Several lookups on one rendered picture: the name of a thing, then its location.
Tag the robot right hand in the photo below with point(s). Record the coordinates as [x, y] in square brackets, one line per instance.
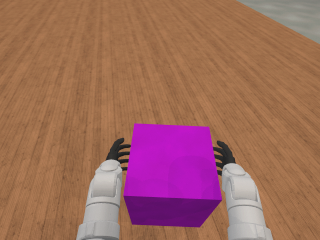
[226, 156]

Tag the carton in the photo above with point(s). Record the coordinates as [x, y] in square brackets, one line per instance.
[171, 178]

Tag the robot left hand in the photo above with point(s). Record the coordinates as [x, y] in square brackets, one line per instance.
[114, 153]

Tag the right robot forearm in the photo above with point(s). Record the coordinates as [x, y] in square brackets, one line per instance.
[245, 212]

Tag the left robot forearm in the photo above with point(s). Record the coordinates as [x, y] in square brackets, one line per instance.
[102, 205]

